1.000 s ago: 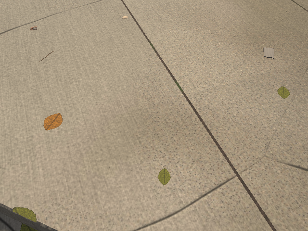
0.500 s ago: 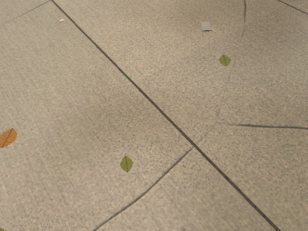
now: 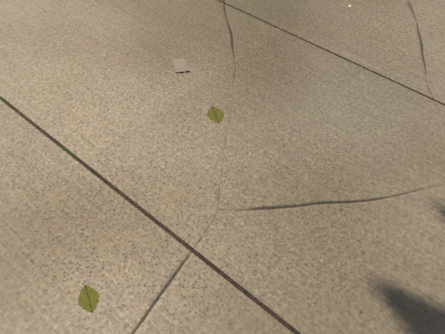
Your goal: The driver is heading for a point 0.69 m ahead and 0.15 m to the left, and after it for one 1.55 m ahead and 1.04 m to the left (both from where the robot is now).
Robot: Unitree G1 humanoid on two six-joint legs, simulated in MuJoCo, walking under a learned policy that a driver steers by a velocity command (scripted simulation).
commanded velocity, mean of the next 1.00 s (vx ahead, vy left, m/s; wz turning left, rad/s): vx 0.48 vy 0.00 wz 0.25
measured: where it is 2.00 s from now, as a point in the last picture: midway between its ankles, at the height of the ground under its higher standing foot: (223, 233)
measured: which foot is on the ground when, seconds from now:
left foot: down 0.00-0.34, up 0.36-0.88, down 0.90-1.00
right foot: up 0.00-0.30, down 0.32-0.88, up 0.90-1.00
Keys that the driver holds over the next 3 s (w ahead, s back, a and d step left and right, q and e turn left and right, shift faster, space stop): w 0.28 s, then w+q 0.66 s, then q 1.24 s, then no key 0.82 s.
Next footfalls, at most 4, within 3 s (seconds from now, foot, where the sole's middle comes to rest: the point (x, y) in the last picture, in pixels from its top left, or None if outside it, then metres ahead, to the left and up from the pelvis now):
0.32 right None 0.37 -0.12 -0.66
0.90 left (205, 277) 0.64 0.03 -0.66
1.28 right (237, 197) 0.94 -0.07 -0.66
1.66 left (188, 251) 0.72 0.09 -0.66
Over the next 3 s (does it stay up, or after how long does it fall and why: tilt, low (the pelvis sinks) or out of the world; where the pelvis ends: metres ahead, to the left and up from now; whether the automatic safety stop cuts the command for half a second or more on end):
stays up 0.73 -0.03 0.12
